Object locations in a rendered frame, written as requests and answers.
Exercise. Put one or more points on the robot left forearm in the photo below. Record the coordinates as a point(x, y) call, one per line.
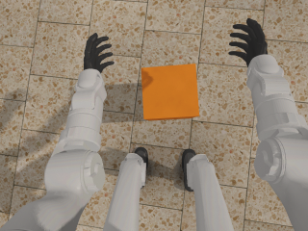
point(82, 130)

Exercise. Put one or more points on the robot right forearm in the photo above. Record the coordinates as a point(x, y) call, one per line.
point(273, 102)

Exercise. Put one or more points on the robot thigh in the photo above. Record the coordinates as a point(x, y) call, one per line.
point(124, 209)
point(211, 212)

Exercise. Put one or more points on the robot right hand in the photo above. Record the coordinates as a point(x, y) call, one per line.
point(255, 41)

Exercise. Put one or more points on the robot left hand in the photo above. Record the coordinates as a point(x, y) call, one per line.
point(91, 58)

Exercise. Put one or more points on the left robot thigh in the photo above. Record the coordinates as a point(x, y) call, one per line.
point(124, 209)

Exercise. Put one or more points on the right robot upper arm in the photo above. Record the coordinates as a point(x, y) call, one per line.
point(283, 162)

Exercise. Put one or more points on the carton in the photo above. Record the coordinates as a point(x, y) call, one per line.
point(169, 92)

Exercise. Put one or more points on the right robot thigh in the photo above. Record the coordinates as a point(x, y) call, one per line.
point(211, 212)

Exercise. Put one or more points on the left robot upper arm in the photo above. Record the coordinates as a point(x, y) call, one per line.
point(71, 179)

